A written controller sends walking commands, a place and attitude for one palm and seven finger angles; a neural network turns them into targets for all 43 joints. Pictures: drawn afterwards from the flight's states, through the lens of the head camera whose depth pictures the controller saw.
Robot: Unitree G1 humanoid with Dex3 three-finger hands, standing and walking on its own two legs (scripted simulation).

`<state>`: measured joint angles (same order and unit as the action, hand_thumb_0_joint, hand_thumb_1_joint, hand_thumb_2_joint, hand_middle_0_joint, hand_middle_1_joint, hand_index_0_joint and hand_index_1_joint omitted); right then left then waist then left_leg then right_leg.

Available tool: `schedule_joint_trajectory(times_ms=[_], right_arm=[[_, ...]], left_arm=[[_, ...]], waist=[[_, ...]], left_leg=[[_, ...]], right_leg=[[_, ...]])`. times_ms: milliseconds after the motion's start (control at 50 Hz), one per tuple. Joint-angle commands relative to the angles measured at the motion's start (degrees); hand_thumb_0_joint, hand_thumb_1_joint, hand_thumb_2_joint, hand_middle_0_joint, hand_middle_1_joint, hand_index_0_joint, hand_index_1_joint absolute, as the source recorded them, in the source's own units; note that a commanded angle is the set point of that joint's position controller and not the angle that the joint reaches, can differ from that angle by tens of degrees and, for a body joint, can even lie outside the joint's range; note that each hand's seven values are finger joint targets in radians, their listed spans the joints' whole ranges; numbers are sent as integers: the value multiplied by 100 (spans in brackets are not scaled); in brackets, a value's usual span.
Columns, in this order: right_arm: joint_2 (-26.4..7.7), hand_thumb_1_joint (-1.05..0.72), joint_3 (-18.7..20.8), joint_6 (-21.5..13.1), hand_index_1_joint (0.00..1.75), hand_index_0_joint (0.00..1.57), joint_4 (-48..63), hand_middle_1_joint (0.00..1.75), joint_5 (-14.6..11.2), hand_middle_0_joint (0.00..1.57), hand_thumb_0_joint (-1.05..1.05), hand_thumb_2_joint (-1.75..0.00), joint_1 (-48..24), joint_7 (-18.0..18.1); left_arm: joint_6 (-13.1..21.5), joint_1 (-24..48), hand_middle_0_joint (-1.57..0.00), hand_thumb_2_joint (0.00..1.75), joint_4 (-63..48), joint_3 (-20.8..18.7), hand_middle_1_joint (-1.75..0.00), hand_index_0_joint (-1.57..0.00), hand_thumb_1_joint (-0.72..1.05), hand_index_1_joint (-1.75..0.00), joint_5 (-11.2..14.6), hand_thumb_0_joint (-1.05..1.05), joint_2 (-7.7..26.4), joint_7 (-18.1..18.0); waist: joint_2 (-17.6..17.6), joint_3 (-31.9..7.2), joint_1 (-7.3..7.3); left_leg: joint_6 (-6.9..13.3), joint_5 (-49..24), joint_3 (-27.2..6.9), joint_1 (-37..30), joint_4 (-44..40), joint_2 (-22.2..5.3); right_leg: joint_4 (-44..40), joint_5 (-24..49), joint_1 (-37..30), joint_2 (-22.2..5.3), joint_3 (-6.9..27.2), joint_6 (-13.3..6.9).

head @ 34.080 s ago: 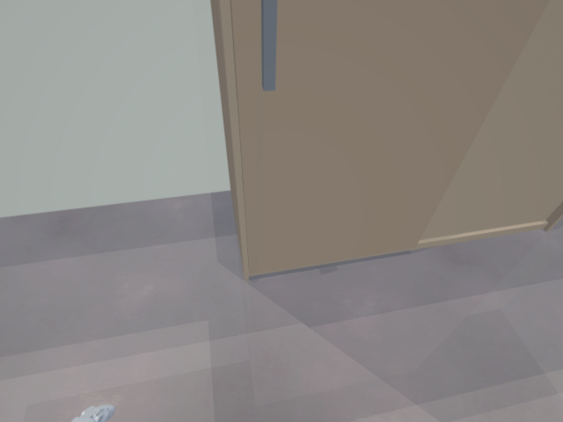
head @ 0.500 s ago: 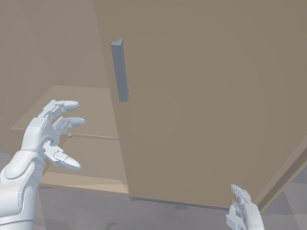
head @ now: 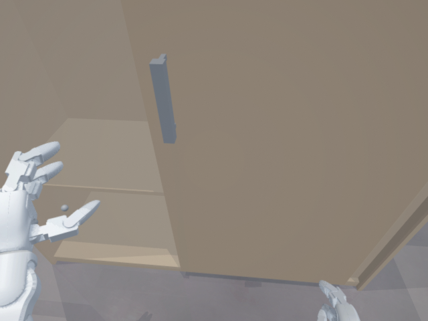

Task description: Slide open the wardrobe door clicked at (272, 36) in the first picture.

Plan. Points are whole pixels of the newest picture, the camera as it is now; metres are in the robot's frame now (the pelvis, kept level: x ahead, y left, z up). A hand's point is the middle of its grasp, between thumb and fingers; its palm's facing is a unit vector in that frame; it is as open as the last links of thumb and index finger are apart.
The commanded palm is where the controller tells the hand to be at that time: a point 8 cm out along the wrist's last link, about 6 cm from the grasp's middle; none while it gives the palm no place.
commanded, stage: draw the hand back to the body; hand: left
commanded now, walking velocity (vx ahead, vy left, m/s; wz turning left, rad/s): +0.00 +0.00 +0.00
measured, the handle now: (166, 100) +0.50 +0.17 +0.19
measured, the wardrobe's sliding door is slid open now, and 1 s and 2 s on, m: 0.64 0.64 0.64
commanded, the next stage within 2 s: step back with the hand held close in 0.60 s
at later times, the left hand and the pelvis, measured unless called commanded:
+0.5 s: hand (57, 221) +0.20 +0.26 +0.16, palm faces +0.48 -0.81 -0.33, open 7.5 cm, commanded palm +0.15 +0.30 +0.17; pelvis +0.01 +0.00 +0.00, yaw +0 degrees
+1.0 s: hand (58, 226) +0.19 +0.26 +0.15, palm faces +0.37 -0.82 -0.45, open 7.4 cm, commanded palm +0.13 +0.31 +0.17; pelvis -0.01 +0.01 +0.00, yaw +0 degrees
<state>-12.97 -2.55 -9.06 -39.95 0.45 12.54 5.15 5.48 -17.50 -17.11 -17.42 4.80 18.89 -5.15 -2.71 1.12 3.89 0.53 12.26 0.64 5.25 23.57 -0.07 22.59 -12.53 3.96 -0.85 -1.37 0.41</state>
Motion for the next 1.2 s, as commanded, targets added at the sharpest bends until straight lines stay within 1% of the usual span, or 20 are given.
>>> schedule_joint_trajectory(times_ms=[0, 100, 160, 200, 300, 400, 480, 560, 680, 700, 720, 740, 780, 800, 860, 940, 1000, 1040, 1100, 1180], right_arm=[[-656, -90, 310, -290, 30, 20, 1051, 30, 10, 20, 0, -90, -1028, 29], [-638, -90, 343, -230, 30, 20, 1132, 30, 36, 20, 0, -90, -996, 16], [-589, -90, 331, -239, 30, 20, 1170, 30, 43, 20, 0, -90, -986, 10], [-607, -90, 328, -269, 30, 20, 1168, 30, 55, 20, 0, -90, -968, 14], [-622, -90, 322, -257, 30, 20, 1106, 30, 47, 20, 0, -90, -933, 54], [-624, -90, 327, -190, 30, 20, 1127, 30, 45, 20, 0, -90, -952, 58], [-576, -90, 295, -175, 30, 20, 1151, 30, 59, 20, 0, -90, -982, 51], [-563, -90, 293, -185, 30, 20, 1157, 30, 75, 20, 0, -90, -995, 55], [-554, -90, 305, -190, 30, 20, 1144, 30, 68, 20, 0, -90, -992, 43], [-581, -90, 315, -189, 30, 20, 1106, 30, 56, 20, 0, -90, -1016, 57], [-748, -90, 343, -36, 30, 20, 1363, 30, -2, 20, 0, -90, -1034, 18], [-627, -90, 341, 57, 30, 20, 1243, 30, 25, 20, 0, -90, -978, 16], [-636, -90, 372, 196, 30, 20, 1354, 30, 23, 20, 0, -90, -929, -31], [-649, -90, 396, 234, 30, 20, 1393, 30, 22, 20, 0, -90, -959, -26], [-709, -90, 465, 373, 30, 20, 1516, 30, -8, 20, 0, -90, -828, -35], [-691, -90, 508, 528, 30, 20, 1703, 30, -44, 20, 0, -90, -813, -1], [-712, -90, 532, 568, 30, 20, 1787, 30, -44, 20, 0, -90, -822, 50], [-705, -90, 520, 562, 30, 20, 1820, 30, -59, 20, 0, -90, -765, 62], [-774, -90, 534, 491, 30, 20, 1807, 30, -45, 20, 0, -90, -745, 86], [-819, -90, 541, 350, 30, 20, 1782, 30, -71, 20, 0, -90, -648, 63]], left_arm=[[354, 248, -21, 73, -1021, -574, -51, -21, 54, -51, -1, 0, 950, -28], [386, -19, -21, 81, -1484, -852, -41, -21, 72, -41, -13, 0, 1190, -30], [386, -120, -20, 87, -1836, -840, -34, -20, 83, -34, -35, 0, 1155, -57], [357, -278, -20, 90, -1935, -894, -30, -20, 90, -30, -56, 0, 1220, -78], [243, -13, -20, 90, -1684, -662, -30, -20, 90, -30, -88, 0, 1012, -116], [208, -105, -20, 90, -1499, -710, -30, -20, 90, -30, -60, 0, 1010, -105], [225, 21, -20, 90, -1684, -698, -30, -20, 90, -30, -68, 0, 1026, -114], [221, -102, -20, 90, -1663, -790, -30, -20, 90, -30, -46, 0, 1088, -114], [221, -149, -20, 90, -1717, -780, -30, -20, 90, -30, -57, 0, 1067, -103], [236, 129, -20, 90, -1777, -1044, -30, -20, 90, -30, -63, 0, 1374, -145], [503, 874, -20, 90, -2163, -1688, -30, -20, 90, -30, -133, 0, 2052, -218], [528, 199, -20, 90, -1557, -1299, -30, -20, 90, -30, -124, 0, 1484, -173], [508, -360, -20, 90, -1372, -999, -30, -20, 90, -30, -169, 0, 1177, -134], [553, -454, -20, 90, -1461, -953, -30, -20, 90, -30, -184, 0, 1122, -121], [600, -883, -20, 90, -1640, -972, -30, -20, 90, -30, -174, 0, 1163, -161], [651, -1216, -20, 90, -2052, -1282, -30, -20, 90, -30, -143, 0, 1450, -235], [711, -1220, -20, 90, -2342, -1549, -30, -20, 90, -30, -132, 0, 1723, -290], [746, -1206, -20, 90, -2285, -1439, -30, -20, 90, -30, -133, 0, 1583, -307], [816, -1058, -20, 90, -2193, -1444, -30, -20, 90, -30, -182, 0, 1562, -332], [921, -898, -20, 90, -1882, -1262, -30, -20, 90, -30, -297, 0, 1318, -346]], waist=[[121, -149, 77], [77, -441, 110], [-344, -552, 100], [-386, -526, 109], [-128, -115, 5], [146, -264, 57], [-237, -390, 74], [26, -418, 95], [-235, -362, 85], [-179, -353, 90], [-31, 41, -158], [314, -32, -207], [535, -252, -213], [311, -396, -221], [20, -924, -243], [226, -1300, -234], [55, -1285, -228], [-141, -1081, -240], [-372, -734, -255], [-350, -312, -302]], left_leg=[[111, -502, -54, 50, -548, -59], [122, -814, 8, -46, -445, -43], [91, -967, 7, -84, -403, -31], [85, -1077, 2, -112, -364, -27], [97, -909, -9, -84, -417, -46], [117, -853, -26, -93, -444, -47], [99, -833, -38, -122, -450, -23], [118, -945, -28, -106, -410, -27], [94, -1072, 20, -125, -385, -23], [96, -1030, 8, -133, -380, -22], [201, -698, -126, 418, -109, -129], [201, -727, -190, 399, 46, -122], [198, -1035, -159, 301, 216, -135], [188, -1304, -101, 258, 247, -137], [178, -1938, -132, 199, 200, -251], [179, -2193, -212, 352, 156, -319], [190, -2037, -277, 565, 67, -350], [213, -1660, -379, 870, -100, -426], [309, -345, -502, 1586, -387, -503], [450, 1775, -710, 2727, -658, -594]], right_leg=[[-466, 361, 245, 98, -86, -119], [-439, 694, 48, 92, -58, -110], [-368, 851, -20, 67, -56, -129], [-402, 946, -7, 88, -61, -135], [-474, 742, 279, 108, -110, -109], [-437, 682, 175, 96, -105, -103], [-412, 670, 92, 66, -85, -121], [-427, 824, 19, 71, -88, -109], [-412, 958, 52, 60, -88, -106], [-487, 905, 66, 82, -83, -112], [-769, 1081, 642, -212, 377, -75], [-747, 1175, 735, -353, 414, -111], [-655, 1496, 781, -443, 417, -111], [-550, 1763, 750, -454, 340, -100], [-220, 1972, 565, -389, 236, -40], [64, 2101, 358, -302, 166, 0], [193, 1981, 349, -242, 173, 18], [261, 1506, 396, -158, 158, 42], [285, 786, 309, -76, 222, 49], [375, -154, 133, -64, 379, 24]])
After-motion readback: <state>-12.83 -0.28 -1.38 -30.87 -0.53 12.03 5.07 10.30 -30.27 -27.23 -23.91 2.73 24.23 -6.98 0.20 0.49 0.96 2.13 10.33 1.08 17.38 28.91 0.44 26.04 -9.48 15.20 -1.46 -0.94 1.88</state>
